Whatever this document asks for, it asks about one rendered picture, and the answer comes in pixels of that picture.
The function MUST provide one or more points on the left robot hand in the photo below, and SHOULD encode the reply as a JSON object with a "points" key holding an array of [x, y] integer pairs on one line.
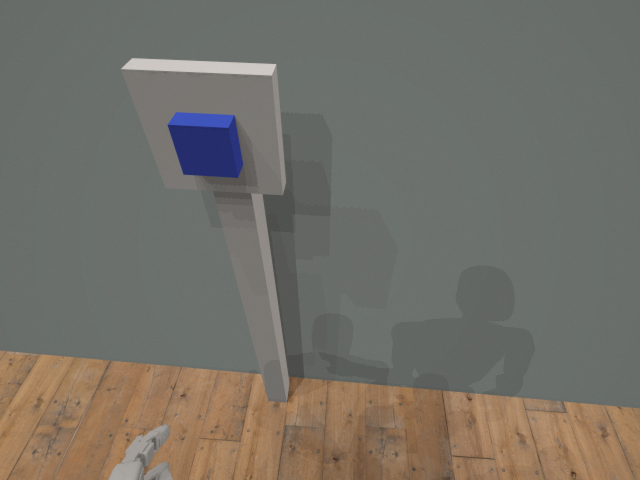
{"points": [[139, 454]]}

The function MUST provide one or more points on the panel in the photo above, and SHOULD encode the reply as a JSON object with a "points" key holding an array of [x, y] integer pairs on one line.
{"points": [[159, 88]]}

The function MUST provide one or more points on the button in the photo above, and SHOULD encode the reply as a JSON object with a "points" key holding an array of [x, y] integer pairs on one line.
{"points": [[206, 144]]}

